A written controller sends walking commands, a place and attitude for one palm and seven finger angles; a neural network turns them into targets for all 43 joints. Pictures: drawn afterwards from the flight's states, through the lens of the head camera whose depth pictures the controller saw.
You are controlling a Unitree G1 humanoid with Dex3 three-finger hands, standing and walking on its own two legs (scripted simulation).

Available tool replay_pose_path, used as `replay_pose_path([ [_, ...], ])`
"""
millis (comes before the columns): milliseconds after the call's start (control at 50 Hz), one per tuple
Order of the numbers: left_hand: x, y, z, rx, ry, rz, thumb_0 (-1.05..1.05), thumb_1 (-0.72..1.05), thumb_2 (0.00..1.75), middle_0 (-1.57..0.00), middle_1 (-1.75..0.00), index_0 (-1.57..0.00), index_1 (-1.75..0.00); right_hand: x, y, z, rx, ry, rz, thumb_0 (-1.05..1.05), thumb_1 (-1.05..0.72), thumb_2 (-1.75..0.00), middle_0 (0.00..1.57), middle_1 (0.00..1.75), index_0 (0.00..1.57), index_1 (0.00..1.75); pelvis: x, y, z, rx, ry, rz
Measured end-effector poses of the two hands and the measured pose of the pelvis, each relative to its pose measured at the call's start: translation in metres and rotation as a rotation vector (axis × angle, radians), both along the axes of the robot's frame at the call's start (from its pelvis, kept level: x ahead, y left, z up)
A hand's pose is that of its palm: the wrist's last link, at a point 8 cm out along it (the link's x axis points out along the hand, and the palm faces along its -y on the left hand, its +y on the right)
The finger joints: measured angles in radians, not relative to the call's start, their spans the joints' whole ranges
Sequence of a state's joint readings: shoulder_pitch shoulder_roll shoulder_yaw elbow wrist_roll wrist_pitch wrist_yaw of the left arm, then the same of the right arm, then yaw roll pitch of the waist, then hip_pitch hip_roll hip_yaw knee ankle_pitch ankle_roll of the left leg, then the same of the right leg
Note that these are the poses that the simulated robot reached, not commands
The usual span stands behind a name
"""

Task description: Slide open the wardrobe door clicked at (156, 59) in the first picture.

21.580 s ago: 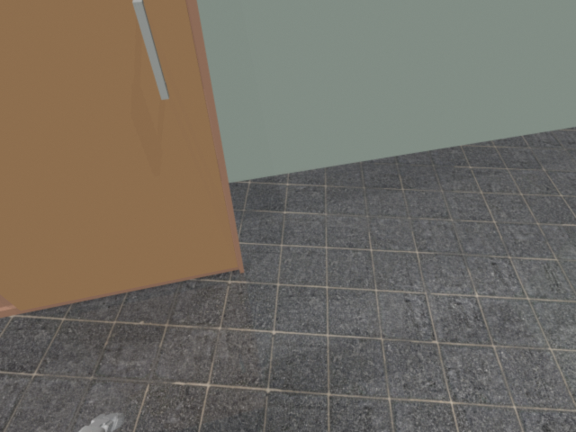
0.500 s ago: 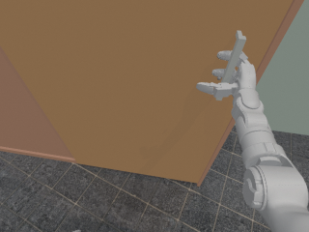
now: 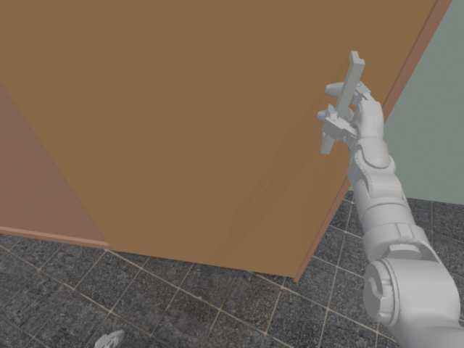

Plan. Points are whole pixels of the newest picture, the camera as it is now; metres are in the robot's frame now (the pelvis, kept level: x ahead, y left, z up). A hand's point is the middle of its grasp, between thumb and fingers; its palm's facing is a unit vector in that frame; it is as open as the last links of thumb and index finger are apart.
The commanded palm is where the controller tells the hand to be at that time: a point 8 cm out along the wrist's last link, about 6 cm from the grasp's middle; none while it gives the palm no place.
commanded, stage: grip the handle and tug to test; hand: right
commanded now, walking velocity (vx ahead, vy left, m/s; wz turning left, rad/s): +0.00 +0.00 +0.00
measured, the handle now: (338, 107) +0.52 -0.13 +0.17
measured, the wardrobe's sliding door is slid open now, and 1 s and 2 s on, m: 0.00 0.00 0.02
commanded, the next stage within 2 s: tug the door sideways, standing still in 0.64 s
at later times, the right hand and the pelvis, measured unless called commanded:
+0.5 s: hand (328, 122) +0.46 -0.10 +0.17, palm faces +0.03 +1.00 +0.01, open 5.5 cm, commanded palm +0.42 -0.15 +0.17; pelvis +0.01 +0.00 +0.00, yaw +1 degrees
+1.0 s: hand (327, 121) +0.47 -0.10 +0.17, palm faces +0.07 +1.00 -0.01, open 5.4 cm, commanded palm +0.44 -0.13 +0.17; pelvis +0.03 +0.00 +0.00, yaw -2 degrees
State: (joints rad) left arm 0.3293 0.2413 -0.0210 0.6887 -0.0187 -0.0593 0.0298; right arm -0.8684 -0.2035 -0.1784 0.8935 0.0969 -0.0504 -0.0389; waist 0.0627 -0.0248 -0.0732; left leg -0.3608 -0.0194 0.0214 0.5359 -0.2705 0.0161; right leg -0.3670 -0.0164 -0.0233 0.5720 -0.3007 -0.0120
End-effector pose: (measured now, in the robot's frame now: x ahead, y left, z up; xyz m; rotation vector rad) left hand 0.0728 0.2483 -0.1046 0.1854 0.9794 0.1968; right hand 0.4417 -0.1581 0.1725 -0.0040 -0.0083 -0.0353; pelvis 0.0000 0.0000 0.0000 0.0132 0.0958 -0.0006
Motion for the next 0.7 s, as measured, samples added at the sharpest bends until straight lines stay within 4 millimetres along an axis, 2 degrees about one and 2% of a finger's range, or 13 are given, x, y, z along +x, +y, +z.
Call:
replay_pose_path([
  [460, 0.003, -0.001, 0.0, -0.014, 0.003, 0.014, 0.01, 0.9, 0.9, -0.2, -0.3, -0.2, -0.3, -0.001, 0.001, 0.0, 0.008, -0.002, 0.0, 0.01, -0.78, -0.83, 0.37, 1.38, 0.37, 1.37, 0.007, 0.001, 0.001, -0.002, -0.003, 0.011],
  [580, 0.013, 0.0, 0.003, -0.018, -0.021, 0.03, 0.01, 0.9, 0.9, -0.2, -0.3, -0.2, -0.3, -0.002, 0.001, -0.001, 0.017, -0.01, 0.008, 0.01, -0.79, -0.81, 0.34, 1.39, 0.34, 1.36, 0.015, 0.0, 0.003, -0.002, -0.009, 0.025],
  [700, 0.031, -0.001, 0.007, -0.024, -0.045, 0.031, 0.01, 0.9, 0.9, -0.2, -0.3, -0.2, -0.3, -0.004, 0.001, -0.001, 0.019, -0.015, 0.01, 0.02, -0.8, -0.81, 0.3, 1.39, 0.31, 1.33, 0.025, -0.001, 0.004, -0.002, -0.01, 0.035],
])
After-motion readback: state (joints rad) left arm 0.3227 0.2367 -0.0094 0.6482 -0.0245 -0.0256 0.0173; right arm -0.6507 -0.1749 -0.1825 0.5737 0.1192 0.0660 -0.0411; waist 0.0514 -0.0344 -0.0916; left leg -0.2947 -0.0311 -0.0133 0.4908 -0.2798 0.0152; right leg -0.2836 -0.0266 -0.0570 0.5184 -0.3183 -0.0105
